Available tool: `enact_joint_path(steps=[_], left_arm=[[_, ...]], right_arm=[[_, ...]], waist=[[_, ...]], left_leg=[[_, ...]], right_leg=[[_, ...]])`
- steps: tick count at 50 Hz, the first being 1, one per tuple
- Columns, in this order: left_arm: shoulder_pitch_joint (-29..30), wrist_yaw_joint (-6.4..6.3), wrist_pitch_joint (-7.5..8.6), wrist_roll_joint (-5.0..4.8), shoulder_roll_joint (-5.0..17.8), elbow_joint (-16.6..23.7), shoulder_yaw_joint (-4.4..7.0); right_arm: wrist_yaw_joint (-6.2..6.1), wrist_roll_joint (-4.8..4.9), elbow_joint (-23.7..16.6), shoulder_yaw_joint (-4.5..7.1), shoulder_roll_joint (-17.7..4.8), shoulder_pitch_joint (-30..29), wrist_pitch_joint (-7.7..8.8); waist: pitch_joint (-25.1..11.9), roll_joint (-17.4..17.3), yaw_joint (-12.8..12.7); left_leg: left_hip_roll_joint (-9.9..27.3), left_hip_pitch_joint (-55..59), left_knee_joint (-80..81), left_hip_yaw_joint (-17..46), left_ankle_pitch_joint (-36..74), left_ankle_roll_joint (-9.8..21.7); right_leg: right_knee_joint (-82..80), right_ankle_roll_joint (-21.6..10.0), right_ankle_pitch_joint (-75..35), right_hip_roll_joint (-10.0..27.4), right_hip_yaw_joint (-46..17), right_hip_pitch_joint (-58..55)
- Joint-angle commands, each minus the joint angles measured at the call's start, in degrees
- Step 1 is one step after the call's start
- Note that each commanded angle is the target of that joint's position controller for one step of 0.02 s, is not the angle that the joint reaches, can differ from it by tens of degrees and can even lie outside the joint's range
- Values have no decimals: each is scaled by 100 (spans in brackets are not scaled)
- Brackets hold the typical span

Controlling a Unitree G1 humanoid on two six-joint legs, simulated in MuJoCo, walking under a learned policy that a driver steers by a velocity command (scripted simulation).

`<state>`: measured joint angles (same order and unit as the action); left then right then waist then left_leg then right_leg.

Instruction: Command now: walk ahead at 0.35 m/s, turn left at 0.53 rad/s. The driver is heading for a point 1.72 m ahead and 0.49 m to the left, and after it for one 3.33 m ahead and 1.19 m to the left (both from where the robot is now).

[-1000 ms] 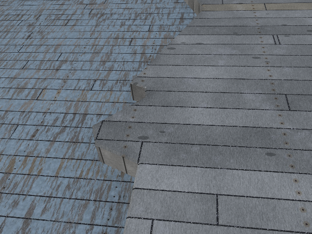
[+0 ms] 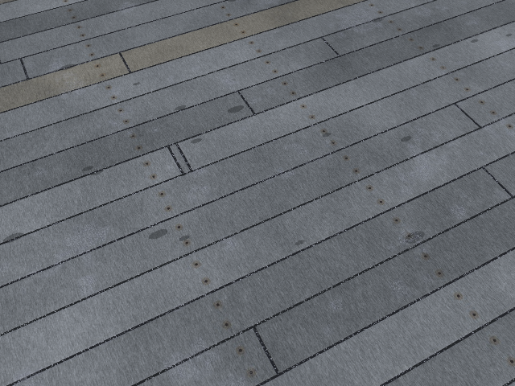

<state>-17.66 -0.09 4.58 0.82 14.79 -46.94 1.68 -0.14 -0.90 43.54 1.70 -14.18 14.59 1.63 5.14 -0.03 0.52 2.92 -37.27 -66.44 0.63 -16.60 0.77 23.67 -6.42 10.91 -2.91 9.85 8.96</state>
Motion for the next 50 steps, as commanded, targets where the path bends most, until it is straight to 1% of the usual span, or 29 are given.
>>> enact_joint_path(steps=[1,2,3,5,6,7,8,9,10,11,12,13,14,15,18,22,25,32,36,38,39,40,41,42,43,44,45,46,50], left_arm=[[1040,-53,234,-71,367,541,64],[939,-53,249,-109,363,506,82],[840,-69,262,-152,441,475,120],[746,-147,216,-208,646,493,206],[749,-175,161,-243,769,522,254],[895,-168,78,-264,823,586,281],[1154,-135,-14,-283,801,626,295],[919,-49,-123,-95,298,733,207],[-433,-77,-265,-33,166,977,125],[-681,-136,-329,112,375,861,57],[-225,-164,-380,169,637,868,112],[404,-180,-421,237,717,977,153],[567,-201,-490,234,715,1058,155],[641,-219,-592,215,697,1063,141],[746,-230,-697,144,500,1062,67],[1168,-224,-757,91,568,1160,95],[1394,-222,-727,78,654,1160,134],[1239,-211,-587,29,806,985,168],[920,-198,-527,-47,912,881,173],[592,-228,-501,-73,917,781,171],[404,-259,-479,-49,884,717,165],[586,-305,-463,3,999,749,182],[858,-331,-481,70,1318,959,202],[1040,-276,-510,146,1621,1046,246],[682,-224,-513,54,1361,854,235],[795,-182,-494,-16,1086,815,156],[886,-162,-493,-8,985,815,133],[892,-179,-492,-1,952,800,115],[477,-172,-472,5,805,578,42]], right_arm=[[124,11,-130,22,52,802,-33],[172,13,-138,12,36,670,8],[203,-38,-75,51,-38,749,10],[243,-128,7,158,-279,1103,-20],[233,-159,40,238,-410,1440,-44],[185,-190,127,348,-611,1996,-57],[106,-181,210,492,-908,2461,-56],[13,8,197,565,-1318,1866,-96],[40,24,-191,656,-1859,1435,-80],[20,94,-571,691,-1721,764,-164],[-28,98,-656,572,-1226,491,-261],[-18,91,-584,465,-917,388,-309],[-19,89,-551,462,-883,447,-288],[-23,87,-486,463,-870,510,-280],[2,40,-469,551,-1131,523,-265],[-36,99,-545,631,-1256,391,-400],[-19,77,-574,665,-1290,391,-470],[1,-41,-580,566,-1196,349,-458],[17,-87,-585,495,-1238,149,-471],[8,-72,-542,450,-1234,40,-473],[-16,-23,-507,418,-1211,-14,-467],[-35,19,-443,366,-1070,151,-433],[-39,45,-406,286,-784,588,-383],[-90,14,-474,391,-1184,288,-358],[-111,-83,-442,433,-1351,97,-340],[-74,-51,-366,405,-1228,85,-343],[-41,-24,-261,370,-1113,146,-376],[-7,-21,-178,347,-1048,202,-417],[-23,40,8,218,-797,-26,-498]], waist=[[-328,689,533],[-388,735,404],[-562,642,372],[-932,521,461],[-1106,592,632],[-1308,539,950],[-1268,108,1378],[-483,-1202,760],[-1725,-1561,-46],[-2256,-852,-99],[-1560,-23,-97],[-1079,530,-104],[-826,276,-87],[-816,203,-75],[-1073,178,-9],[-993,-291,185],[-795,-502,337],[-828,-760,407],[-829,-739,260],[-809,-675,76],[-764,-553,-75],[-729,-48,22],[-902,932,253],[-560,1136,52],[-604,607,-15],[-565,438,75],[-539,450,98],[-544,641,97],[-521,727,-102]], left_leg=[[-30,1228,1825,-540,1580,66],[-133,1429,2423,-699,2187,103],[-272,1666,2730,-807,2555,169],[-656,2214,2913,-1095,2591,355],[-788,2621,2886,-1078,2285,507],[-858,3200,3020,-932,2083,706],[-695,3681,3634,-543,2493,1025],[100,3733,3516,853,6773,1273],[1347,4441,3933,3344,8339,2431],[1643,4276,4588,4084,5348,2620],[1336,3457,4904,3929,3126,2423],[903,2860,5172,3512,1527,2020],[697,2525,5152,3218,1790,1801],[527,2353,5142,2899,2058,1586],[162,2425,4910,2588,2570,1050],[-101,2698,5129,2940,713,547],[-204,2843,5255,3280,-229,506],[-80,3032,4959,3403,592,813],[-23,2750,4796,3558,1387,896],[-100,2538,4701,3615,1431,781],[-239,2302,4569,3550,1043,620],[-566,1944,4167,3234,-226,343],[-1106,1702,3070,2330,-1097,44],[-1708,1151,2166,1248,-1512,-38],[-1308,1440,1486,1280,-1324,-90],[-1237,1549,1239,1282,-1040,-107],[-1249,1595,965,1216,-832,-164],[-1265,1521,771,1151,-749,-196],[-1049,1395,1546,914,-808,-352]], right_leg=[[-759,-126,-4553,985,374,821],[-563,-71,-4274,971,469,639],[-347,-6,-4088,991,514,403],[489,148,-4653,1145,521,-32],[1182,240,-4951,1284,463,-47],[2258,348,-4646,1344,381,129],[4030,586,-2776,948,388,556],[5905,802,2478,-192,420,1995],[6971,1002,2709,-465,-944,2629],[6890,932,2243,-113,-1553,2618],[6485,906,2014,54,-1533,2669],[5740,858,1810,218,-1569,2662],[5213,836,1641,296,-1549,2516],[4848,862,1461,332,-1538,2282],[4092,938,1117,281,-1560,2102],[3391,1003,716,226,-1729,2475],[2982,1005,584,164,-1820,2642],[2340,772,826,110,-1704,2174],[1537,603,1092,-36,-1589,1301],[647,507,839,-65,-1541,622],[-148,445,315,-12,-1536,120],[-677,344,90,344,-1963,-285],[-1060,51,322,1568,-3216,-502],[-1155,-617,-732,2285,-4097,161],[-944,-839,-1173,2259,-3876,434],[-841,-713,-1247,1889,-3333,511],[-751,-557,-1350,1538,-2869,499],[-692,-482,-1544,1368,-2662,379],[-530,-351,-2068,1186,-2420,-307]])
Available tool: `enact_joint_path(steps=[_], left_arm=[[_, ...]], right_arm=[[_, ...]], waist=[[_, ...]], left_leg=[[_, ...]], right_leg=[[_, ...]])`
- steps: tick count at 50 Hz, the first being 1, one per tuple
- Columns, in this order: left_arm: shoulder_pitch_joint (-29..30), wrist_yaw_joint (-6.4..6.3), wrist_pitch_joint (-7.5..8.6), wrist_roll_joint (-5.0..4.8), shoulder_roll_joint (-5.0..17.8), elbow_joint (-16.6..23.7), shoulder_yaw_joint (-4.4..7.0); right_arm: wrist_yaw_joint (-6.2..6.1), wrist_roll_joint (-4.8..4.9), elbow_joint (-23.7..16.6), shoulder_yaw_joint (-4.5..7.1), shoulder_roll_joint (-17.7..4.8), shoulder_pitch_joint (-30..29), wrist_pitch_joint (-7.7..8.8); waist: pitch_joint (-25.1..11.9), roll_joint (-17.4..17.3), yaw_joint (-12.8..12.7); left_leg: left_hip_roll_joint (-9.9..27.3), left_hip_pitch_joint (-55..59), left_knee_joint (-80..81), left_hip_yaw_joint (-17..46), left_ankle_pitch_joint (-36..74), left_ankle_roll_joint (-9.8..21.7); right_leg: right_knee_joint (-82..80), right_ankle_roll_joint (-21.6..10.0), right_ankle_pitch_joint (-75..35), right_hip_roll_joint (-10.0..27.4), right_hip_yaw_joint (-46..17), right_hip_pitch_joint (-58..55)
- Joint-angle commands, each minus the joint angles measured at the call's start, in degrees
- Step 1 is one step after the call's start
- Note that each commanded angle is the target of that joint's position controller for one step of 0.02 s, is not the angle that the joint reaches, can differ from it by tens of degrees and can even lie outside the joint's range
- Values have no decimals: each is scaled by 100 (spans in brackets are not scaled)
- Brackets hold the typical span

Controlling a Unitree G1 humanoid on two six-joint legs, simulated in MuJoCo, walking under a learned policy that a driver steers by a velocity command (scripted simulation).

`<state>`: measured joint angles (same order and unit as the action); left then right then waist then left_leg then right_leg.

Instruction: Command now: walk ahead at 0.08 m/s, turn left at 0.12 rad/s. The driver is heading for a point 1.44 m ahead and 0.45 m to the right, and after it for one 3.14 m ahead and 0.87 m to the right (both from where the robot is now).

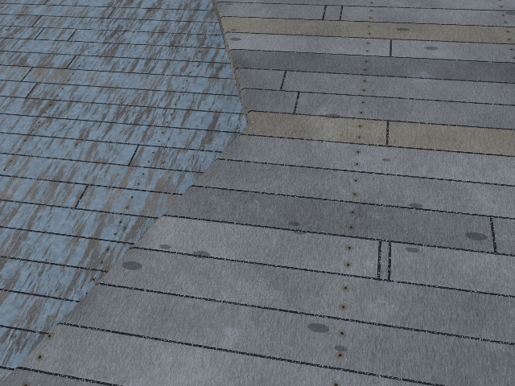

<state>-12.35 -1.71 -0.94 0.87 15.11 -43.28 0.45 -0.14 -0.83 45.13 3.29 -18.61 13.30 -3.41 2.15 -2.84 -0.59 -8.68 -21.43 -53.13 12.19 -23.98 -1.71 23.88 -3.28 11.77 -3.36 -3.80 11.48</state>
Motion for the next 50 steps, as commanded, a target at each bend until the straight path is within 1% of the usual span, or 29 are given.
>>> enact_joint_path(steps=[1,2,4,7,11,13,15,16,17,18,19,20,22,27,29,32,33,35,36,37,38,39,40,41,42,43,45,47,50], left_arm=[[-351,10,81,21,876,103,207],[-645,45,49,27,1140,-24,324],[-773,100,32,47,1137,-123,372],[-957,133,186,35,1095,-287,432],[-779,189,334,-20,1031,-351,482],[-588,240,332,-46,1023,-337,501],[-374,263,336,-90,978,-301,505],[-58,274,396,-57,728,-128,425],[181,316,467,-140,106,168,243],[405,256,473,-103,374,280,274],[373,268,445,-63,621,206,337],[153,337,434,-43,672,91,363],[-46,469,342,64,741,-29,410],[645,596,211,50,501,258,345],[983,650,205,46,461,421,300],[1480,750,208,68,298,655,174],[1505,751,204,55,254,707,137],[1210,692,184,21,410,662,158],[620,648,182,-2,563,530,208],[-390,597,184,-24,783,276,310],[-1606,515,217,-10,1104,-90,478],[-2041,395,145,-131,1453,-190,726],[-1086,352,60,121,2089,-18,791],[-1285,332,36,-3,1938,109,835],[-1330,257,86,32,1776,-102,798],[-1276,225,154,21,1432,-213,714],[-751,167,300,32,1179,-93,589],[-682,195,436,-51,1077,-40,521],[-788,218,533,-57,1147,-13,542]], right_arm=[[-18,-2,-91,20,-333,103,13],[24,-66,-100,36,-458,-41,46],[112,-106,-146,35,-551,-449,134],[177,-95,-178,-50,-375,-869,350],[201,-58,-179,-124,-271,-960,528],[170,-30,-136,-157,-205,-759,572],[71,-58,88,-147,-229,-19,645],[-8,-81,308,-62,-507,791,704],[-91,-171,339,68,-1074,1524,739],[-108,-204,348,182,-1311,1224,731],[-97,-198,226,98,-934,809,744],[-71,-154,125,24,-667,511,784],[-72,-111,76,-39,-513,342,839],[17,-108,294,-63,-374,661,1004],[22,-118,379,-94,-258,753,1056],[-28,-81,539,-111,-271,960,1095],[-49,-89,555,-107,-351,948,1099],[-156,-121,580,-41,-625,1104,1025],[-216,-168,532,25,-833,1010,917],[-255,-223,438,100,-1031,786,797],[-234,-232,308,147,-1137,584,724],[-165,-146,258,169,-1019,331,775],[69,-86,-342,-112,-60,762,947],[61,-127,-573,-99,-435,-144,1100],[70,-85,-745,-140,-375,-340,1186],[53,-129,-794,-187,-314,-323,1195],[35,-348,-696,-243,-266,-28,966],[58,-410,-780,-263,-220,-74,731],[142,-289,-1301,-348,-137,-1241,687]], waist=[[-426,1103,-114],[-340,1342,-272],[59,1439,-378],[185,1038,-419],[124,956,-258],[173,936,-78],[105,527,344],[-169,63,750],[-684,-1226,1115],[-72,-834,968],[221,-126,671],[134,-61,459],[102,-207,245],[620,-158,266],[795,-144,269],[921,37,304],[843,-17,224],[312,-329,-40],[-94,-506,-408],[-648,-643,-937],[-1229,-527,-1454],[-1470,363,-1710],[-1474,1945,-359],[-1835,547,-954],[-939,326,-686],[-398,-204,-335],[97,-241,187],[237,-74,323],[625,127,45]], left_leg=[[185,-192,489,-444,-51,-91],[241,-483,459,-748,-149,-56],[484,-874,611,-946,-164,-2],[697,-957,1029,-1050,96,102],[754,-256,1863,-1198,226,354],[717,638,2587,-1405,519,513],[688,2419,3210,-1515,1158,672],[1170,3716,3271,-873,542,829],[2751,4508,4182,1282,-1628,1144],[3378,3766,4552,2447,-2255,1508],[3105,3478,4421,1871,-1966,1365],[2778,3212,4429,1286,-1490,1119],[2425,2764,4680,332,-735,860],[2034,2099,5112,-1260,1058,726],[1945,2019,5205,-1781,1737,673],[1909,2162,5221,-2409,3430,471],[1945,2219,4998,-2608,4883,398],[2109,2849,4050,-2728,8152,309],[2222,3053,3139,-2733,9089,300],[2365,2917,1840,-2667,9544,383],[2378,2292,177,-2531,8848,517],[1572,919,-2136,-2579,5584,426],[549,-2238,-4326,-1948,-232,29],[659,-2628,-4440,-745,298,197],[997,-2832,-3901,-633,493,253],[1303,-2517,-3018,-627,621,267],[1509,-1803,-2441,-708,402,127],[1651,-1624,-1808,-874,196,-69],[1598,-1351,-132,-1229,1586,-264]], right_leg=[[-756,-633,-778,1191,-1188,-837],[-1063,-712,1052,1216,-1549,-1046],[-1545,-837,2567,1408,-2092,-1021],[-1695,-927,2308,1533,-2152,-1104],[-1668,-944,1851,1483,-1815,-632],[-1556,-890,1659,1404,-1532,99],[-916,-695,1685,1154,-1126,1471],[-24,-508,1653,866,-802,2631],[2133,-210,1813,116,75,3520],[3165,-235,1482,60,9,4403],[3668,-253,973,379,-340,4529],[3779,-183,592,468,-375,4303],[3971,-3,205,599,-227,3975],[3939,84,-743,654,160,4083],[3524,-5,-1051,712,434,3984],[2522,-287,-1189,650,1108,3436],[2197,-435,-1129,511,1338,2976],[2010,-668,-758,30,1713,2234],[1981,-776,-365,-169,1713,1682],[2068,-916,146,-344,1616,691],[1731,-1104,549,-453,1249,-740],[1001,-1251,887,-171,328,-2168],[155,-2342,1947,1544,-3194,-3483],[-576,-2448,2196,1657,-4229,-3412],[-983,-2141,2035,1692,-3972,-2602],[-1095,-1871,1495,1516,-3494,-1671],[-1134,-1704,711,965,-2552,-217],[-1355,-1721,656,646,-2107,566],[-1745,-1521,-1,251,-1741,1287]])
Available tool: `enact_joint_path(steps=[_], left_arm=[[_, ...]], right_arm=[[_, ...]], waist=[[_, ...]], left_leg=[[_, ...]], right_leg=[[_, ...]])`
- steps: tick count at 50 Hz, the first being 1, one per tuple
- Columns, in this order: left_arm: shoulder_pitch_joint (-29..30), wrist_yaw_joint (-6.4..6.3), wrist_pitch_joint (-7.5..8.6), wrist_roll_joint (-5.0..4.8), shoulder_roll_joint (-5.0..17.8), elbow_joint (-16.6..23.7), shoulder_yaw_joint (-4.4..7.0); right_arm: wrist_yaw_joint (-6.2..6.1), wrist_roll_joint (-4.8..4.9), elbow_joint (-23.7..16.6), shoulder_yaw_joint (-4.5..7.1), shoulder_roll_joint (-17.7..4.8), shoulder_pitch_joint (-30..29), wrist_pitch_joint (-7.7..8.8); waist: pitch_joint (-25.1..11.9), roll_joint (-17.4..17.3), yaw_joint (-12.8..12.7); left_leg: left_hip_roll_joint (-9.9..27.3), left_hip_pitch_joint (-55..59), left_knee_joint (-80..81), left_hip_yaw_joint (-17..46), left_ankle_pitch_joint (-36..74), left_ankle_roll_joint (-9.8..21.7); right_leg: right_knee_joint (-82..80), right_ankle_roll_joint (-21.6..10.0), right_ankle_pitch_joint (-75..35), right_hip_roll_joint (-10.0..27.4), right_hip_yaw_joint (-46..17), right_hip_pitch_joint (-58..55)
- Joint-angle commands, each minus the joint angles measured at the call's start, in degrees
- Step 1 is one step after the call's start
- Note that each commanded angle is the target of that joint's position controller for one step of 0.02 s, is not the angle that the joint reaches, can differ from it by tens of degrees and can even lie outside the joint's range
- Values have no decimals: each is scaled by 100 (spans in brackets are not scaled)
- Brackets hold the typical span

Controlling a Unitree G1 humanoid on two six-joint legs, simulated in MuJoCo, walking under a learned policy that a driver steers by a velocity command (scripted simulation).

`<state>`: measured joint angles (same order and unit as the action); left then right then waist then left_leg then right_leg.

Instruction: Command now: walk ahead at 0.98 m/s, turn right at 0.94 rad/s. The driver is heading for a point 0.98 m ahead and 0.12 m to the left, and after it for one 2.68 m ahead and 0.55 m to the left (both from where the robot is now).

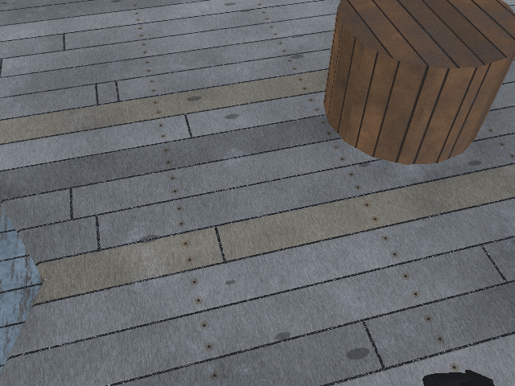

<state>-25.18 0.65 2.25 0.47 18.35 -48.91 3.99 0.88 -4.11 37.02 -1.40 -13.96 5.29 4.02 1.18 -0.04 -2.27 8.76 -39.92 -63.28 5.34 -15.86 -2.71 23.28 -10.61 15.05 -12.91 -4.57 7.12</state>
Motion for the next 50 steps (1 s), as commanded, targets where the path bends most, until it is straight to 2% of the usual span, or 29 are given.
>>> enact_joint_path(steps=[1,2,5,7,9,10,11,12,13,15,18,22,24,26,28,29,30,31,32,33,34,35,36,38,41,44,46,48,50], left_arm=[[307,-5,222,-46,803,514,198],[216,1,221,-61,895,500,239],[-127,-12,262,-131,863,346,238],[-115,-83,295,-107,962,273,240],[31,-108,300,56,1318,228,288],[424,-95,303,137,1272,276,274],[516,-112,359,215,607,407,108],[-519,-13,379,-181,-62,658,-84],[-65,-92,321,14,401,473,-108],[1016,13,277,123,516,658,-99],[1357,172,141,218,140,943,-227],[2424,267,144,328,158,1561,-380],[2883,376,221,238,13,1700,-506],[2943,379,225,148,9,1652,-513],[2847,253,245,164,283,1617,-417],[2490,171,261,218,445,1500,-331],[1526,81,291,239,604,1192,-223],[528,-38,311,290,875,932,-87],[-515,-171,330,437,1364,813,73],[-202,-163,276,470,1608,903,123],[426,-150,245,353,1108,957,81],[812,-135,285,297,655,938,-19],[899,-110,326,308,475,817,-40],[771,-105,421,224,242,567,-89],[602,-52,571,31,-11,240,-126],[1033,-45,658,54,-4,226,-119],[971,-128,662,-22,125,193,-112],[764,-223,624,-90,552,202,-34],[927,-266,452,-128,918,343,54]], right_arm=[[71,68,-559,91,-553,-658,-38],[94,134,-656,54,-476,-818,-16],[110,179,-669,63,-525,-1013,44],[61,152,-618,125,-658,-768,69],[-77,230,-256,375,-1167,548,83],[-201,276,61,493,-1366,1767,70],[-334,147,279,624,-1723,2933,73],[-233,21,322,741,-2187,2435,81],[-116,94,158,702,-1530,1749,52],[-48,111,344,567,-856,1447,87],[-46,165,870,447,-564,1849,209],[-24,344,1065,462,-762,1915,311],[-12,390,1043,515,-868,1871,327],[15,468,1072,597,-1214,2015,350],[23,457,1173,630,-1384,2185,325],[11,436,1252,643,-1462,2333,298],[-19,386,1268,678,-1586,2284,244],[-33,362,1217,659,-1500,2154,224],[-39,284,1026,522,-822,2134,238],[-18,656,738,419,-357,2764,206],[-54,543,775,493,-797,2132,113],[-9,457,740,511,-839,1668,63],[48,408,775,500,-749,1500,11],[155,261,738,474,-514,1438,-179],[270,200,368,412,-308,689,-380],[373,190,14,321,-254,37,-341],[447,176,-51,274,-231,-267,-263],[480,138,137,314,-377,192,-231],[388,85,514,477,-757,1598,-212]], waist=[[737,-63,65],[607,208,-48],[274,157,-346],[-20,236,-199],[-871,419,527],[-1306,389,1279],[-1925,-336,1616],[-2562,-2715,590],[-1731,-1243,670],[-575,145,647],[-10,-260,319],[595,-373,115],[686,-224,193],[514,-235,235],[332,-290,167],[-73,-326,16],[-661,-392,-439],[-1162,-400,-942],[-2001,634,-1127],[-2816,1948,-493],[-1753,1112,-405],[-900,598,-309],[-504,292,-163],[-171,480,118],[215,455,252],[621,370,500],[650,123,442],[221,225,643],[-680,378,1322]], left_leg=[[-237,665,1396,-614,1274,-137],[-358,866,1934,-639,1767,-92],[-621,1266,2846,-797,2530,182],[-837,1806,3315,-758,2311,364],[-1127,3031,3227,-755,1165,541],[-866,4279,3216,-704,874,615],[181,5558,2986,514,-1094,723],[1657,6476,4501,4497,-1949,1615],[1352,5922,4759,4520,-2728,1654],[894,4418,4807,2751,-1470,1534],[466,3546,5112,1643,-515,1354],[149,2889,5913,835,446,1460],[-184,2181,6225,319,1211,1340],[-41,2161,6416,306,2313,1374],[87,3060,5745,271,3874,1268],[49,3460,4974,194,4755,1149],[-97,3371,3694,101,4997,1054],[-336,2456,2153,95,4131,953],[-752,1466,-47,-96,1015,971],[-1215,238,-1678,28,-1040,930],[-806,-411,-1866,3,-442,982],[-566,-495,-1514,-64,20,957],[-392,-298,-1269,-85,136,909],[-171,-28,-1048,-106,69,813],[18,-580,-783,-291,449,764],[-169,-219,580,-714,1476,767],[-631,750,2115,-1391,2274,808],[-1178,1849,2639,-1738,2567,882],[-1535,3470,2622,-1503,2282,1174]], right_leg=[[-1539,-637,-1117,1098,-1548,1639],[-1465,-542,-1669,1134,-1594,1466],[-1365,-292,-3153,1346,-1486,407],[-841,-109,-4477,1501,-1448,-330],[797,116,-5973,1664,-1404,-886],[2236,197,-5508,1478,-1190,-283],[4421,215,-3066,1149,-840,807],[6032,534,989,208,-422,2594],[6151,376,559,811,-443,3360],[5588,388,2,1200,-324,3304],[5040,429,258,1393,-447,3347],[3372,708,-474,1784,178,3682],[1886,800,-1461,1679,512,2469],[1535,815,-1941,1452,725,1505],[1087,735,-1651,1313,714,1275],[966,678,-1276,1132,720,789],[903,639,-921,971,757,-289],[1038,619,-570,1430,404,-1662],[892,598,1631,2969,-1231,-2761],[-616,117,3257,4152,-4362,-3211],[-977,149,3561,3789,-3993,-2467],[-871,203,2465,3547,-2865,-1656],[-947,238,1361,3326,-2098,-1046],[-1146,331,328,3077,-1047,-341],[-1520,498,-803,2897,104,-281],[-1597,641,-2913,2440,1428,207],[-1418,803,-3980,2174,2008,328],[-464,892,-5427,2226,2061,91],[1683,932,-6171,2501,1866,187]])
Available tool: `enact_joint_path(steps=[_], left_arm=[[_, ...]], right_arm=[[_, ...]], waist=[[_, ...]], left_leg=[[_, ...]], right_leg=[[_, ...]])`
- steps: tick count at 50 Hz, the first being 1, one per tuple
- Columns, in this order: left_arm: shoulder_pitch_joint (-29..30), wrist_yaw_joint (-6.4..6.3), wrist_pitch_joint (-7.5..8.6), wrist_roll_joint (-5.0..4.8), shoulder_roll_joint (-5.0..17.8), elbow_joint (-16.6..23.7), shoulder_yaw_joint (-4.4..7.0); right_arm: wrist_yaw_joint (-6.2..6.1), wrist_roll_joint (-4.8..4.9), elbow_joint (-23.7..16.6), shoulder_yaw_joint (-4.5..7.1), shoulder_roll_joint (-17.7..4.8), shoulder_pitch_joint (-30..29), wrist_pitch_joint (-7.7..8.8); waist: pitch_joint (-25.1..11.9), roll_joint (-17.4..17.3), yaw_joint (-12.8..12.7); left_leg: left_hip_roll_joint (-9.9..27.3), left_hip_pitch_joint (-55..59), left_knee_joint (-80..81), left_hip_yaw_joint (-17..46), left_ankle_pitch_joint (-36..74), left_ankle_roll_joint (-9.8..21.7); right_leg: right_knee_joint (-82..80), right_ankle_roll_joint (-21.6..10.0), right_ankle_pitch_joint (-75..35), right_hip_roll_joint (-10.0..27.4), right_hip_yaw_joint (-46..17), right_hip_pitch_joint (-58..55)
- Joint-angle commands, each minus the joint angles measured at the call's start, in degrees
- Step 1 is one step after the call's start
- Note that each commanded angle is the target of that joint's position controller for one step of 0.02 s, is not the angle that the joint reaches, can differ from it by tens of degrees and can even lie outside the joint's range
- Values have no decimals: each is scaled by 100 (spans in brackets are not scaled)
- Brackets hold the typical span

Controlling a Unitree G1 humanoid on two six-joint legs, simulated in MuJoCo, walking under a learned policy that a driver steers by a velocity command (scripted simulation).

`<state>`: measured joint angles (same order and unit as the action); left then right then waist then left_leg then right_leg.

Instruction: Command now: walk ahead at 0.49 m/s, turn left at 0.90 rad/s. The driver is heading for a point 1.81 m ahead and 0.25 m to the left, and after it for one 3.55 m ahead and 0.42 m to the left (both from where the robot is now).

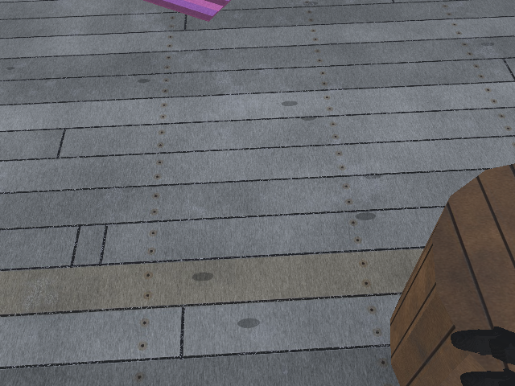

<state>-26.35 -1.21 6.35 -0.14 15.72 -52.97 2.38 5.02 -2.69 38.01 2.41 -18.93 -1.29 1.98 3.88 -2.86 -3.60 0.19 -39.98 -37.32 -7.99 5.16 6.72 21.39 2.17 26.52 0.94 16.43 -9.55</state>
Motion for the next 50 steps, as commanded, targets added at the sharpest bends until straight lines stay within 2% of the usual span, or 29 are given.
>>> enact_joint_path(steps=[1,2,3,4,5,6,7,8,10,12,16,19,22,24,26,27,28,29,30,31,32,35,42,44,46,47,48,49,50], left_arm=[[1181,-48,-27,-67,1209,842,259],[1113,37,-84,-58,816,757,239],[-125,-36,-142,-5,447,1086,124],[144,-111,-161,5,640,1379,66],[360,-135,-189,110,746,1372,35],[707,-115,-268,215,734,1434,33],[888,-142,-364,277,714,1453,43],[899,-173,-528,320,721,1471,53],[983,-194,-733,322,583,1542,27],[1259,-167,-762,259,413,1678,-23],[1762,-165,-860,185,437,1863,-35],[2054,-174,-853,140,463,1860,-32],[2166,-133,-765,79,480,1820,-33],[2042,-111,-687,25,526,1755,-22],[1600,-113,-595,72,562,1570,15],[1404,-148,-538,135,674,1508,52],[1553,-184,-515,199,1076,1589,99],[1537,-178,-609,210,1447,1653,173],[1238,-134,-641,110,1246,1502,177],[1416,-100,-624,2,882,1503,84],[1689,-71,-633,7,775,1503,66],[1710,-70,-616,52,687,1414,52],[1180,-49,-708,85,769,1044,97],[1135,-46,-771,93,781,970,111],[1100,-61,-799,60,758,912,115],[1027,-41,-766,44,672,913,99],[976,6,-712,11,519,972,79],[1050,12,-697,-52,275,884,6],[1156,-1,-711,-25,350,756,22]], right_arm=[[-168,-31,719,251,-536,3225,16],[-360,131,712,403,-863,3003,-39],[-348,10,398,527,-1591,2657,-100],[-370,108,45,661,-1755,2550,-158],[-498,255,-117,613,-1427,2034,-218],[-562,295,-71,480,-966,1711,-251],[-583,272,0,402,-746,1703,-221],[-585,283,27,359,-612,1731,-186],[-543,247,73,376,-669,1719,-126],[-514,200,74,420,-767,1725,-102],[-545,232,6,459,-774,1797,-254],[-532,204,31,442,-640,2015,-322],[-521,138,9,438,-574,2108,-391],[-513,101,-28,422,-553,2049,-424],[-500,199,28,374,-411,2009,-385],[-513,244,21,345,-365,2049,-359],[-516,227,-21,259,-25,2496,-342],[-558,207,-102,342,-303,2498,-385],[-540,74,-33,375,-511,2378,-408],[-510,88,3,381,-500,2150,-425],[-480,137,82,368,-440,2109,-462],[-430,198,228,282,-285,2089,-515],[-524,283,452,88,24,1691,-569],[-557,289,605,65,78,1767,-519],[-598,224,826,41,103,1957,-426],[-622,145,841,56,-51,1896,-356],[-631,55,831,80,-289,1836,-298],[-586,171,869,50,-201,1418,-293],[-551,165,845,-17,53,1281,-256]], waist=[[-1438,534,1818],[-1111,-435,1665],[-1996,-878,769],[-3361,-312,1092],[-2678,427,815],[-1782,772,523],[-1127,810,395],[-877,874,284],[-894,888,165],[-1121,781,184],[-1261,292,351],[-984,-119,598],[-834,-431,734],[-777,-491,699],[-703,-639,478],[-687,-386,386],[-802,950,697],[-678,1559,588],[-785,1256,475],[-649,842,535],[-517,825,634],[-588,1235,581],[-618,1562,225],[-579,1504,272],[-571,1184,428],[-658,920,361],[-760,290,210],[-498,-370,122],[-360,-223,220]], left_leg=[[-659,4422,170,160,382,426],[-54,4997,686,936,1641,657],[1553,6424,-225,2991,6685,1711],[2094,7045,577,4274,5007,2335],[1882,5838,1240,4433,3205,2078],[1417,4738,1587,4021,1727,1798],[1221,3884,1714,3813,1928,1579],[1033,3246,1776,3520,2314,1417],[686,2451,1776,3115,2678,1249],[421,2389,1560,2948,3039,1062],[118,2527,1560,3221,1203,562],[112,2755,1609,3400,310,369],[197,3008,1458,3554,574,390],[248,2988,1301,3667,962,362],[47,2878,1093,3734,410,22],[-108,2566,797,3626,-436,-204],[-635,2159,-248,2814,-2468,-495],[-1415,1353,-1175,1831,-4166,-643],[-1063,1380,-2159,1823,-4109,-667],[-967,1459,-2493,1923,-3684,-693],[-919,1532,-2576,1926,-3347,-760],[-952,1636,-2410,1737,-2996,-911],[-463,2421,52,1036,-3043,-856],[-414,2763,903,927,-2620,-756],[-290,3545,2167,988,-1491,-602],[58,3934,2161,1369,-1314,-523],[625,4113,1844,1929,-690,-418],[698,3138,1859,1931,-866,-277],[592,2795,2000,1927,-1371,-342]], right_leg=[[3464,-236,-6210,994,-360,2158],[5597,-23,-747,-45,-265,3276],[7989,211,1096,-360,-877,4722],[8474,207,481,-314,-1945,5356],[7731,108,-47,-18,-2171,5198],[6916,112,-78,230,-2221,5082],[6512,131,-10,274,-2154,4907],[6070,170,-30,368,-2139,4567],[5273,240,-53,453,-2101,4037],[4730,269,-407,422,-2042,3982],[3933,227,-1216,239,-2176,4147],[3260,136,-1384,158,-2200,4188],[2617,-25,-1025,-8,-2166,3916],[2004,-153,-775,-141,-2120,3405],[695,-229,-1180,-197,-2036,2629],[38,-313,-1606,141,-2294,2078],[-348,-640,-2498,1514,-3612,1661],[-410,-1507,-3954,2448,-4877,1776],[-323,-1851,-4335,2461,-4943,1949],[-259,-1672,-3950,2019,-4268,2156],[-272,-1386,-3535,1556,-3619,2303],[-197,-1072,-3841,987,-2852,2094],[-250,-1149,-2894,971,-2985,1758],[-148,-1130,-2973,973,-3050,1820],[73,-869,-2965,909,-2983,2181],[169,-655,-2742,877,-2956,2502],[483,-493,-2380,566,-2585,2796],[201,-364,-1739,156,-2114,2333],[223,-296,-1762,161,-2125,1968]])
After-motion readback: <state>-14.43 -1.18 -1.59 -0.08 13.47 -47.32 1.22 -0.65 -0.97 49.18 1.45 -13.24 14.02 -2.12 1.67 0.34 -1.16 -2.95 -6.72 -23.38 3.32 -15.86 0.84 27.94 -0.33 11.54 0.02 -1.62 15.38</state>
